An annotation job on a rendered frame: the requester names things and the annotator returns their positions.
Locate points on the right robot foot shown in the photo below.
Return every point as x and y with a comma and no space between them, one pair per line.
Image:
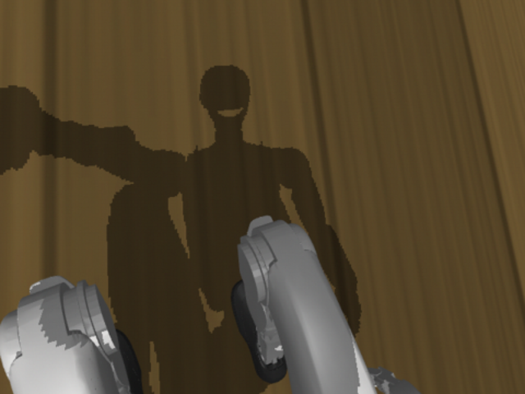
270,373

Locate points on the left robot foot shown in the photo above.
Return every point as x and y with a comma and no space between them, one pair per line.
131,363

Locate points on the right robot hand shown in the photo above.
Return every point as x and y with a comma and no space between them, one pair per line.
386,382

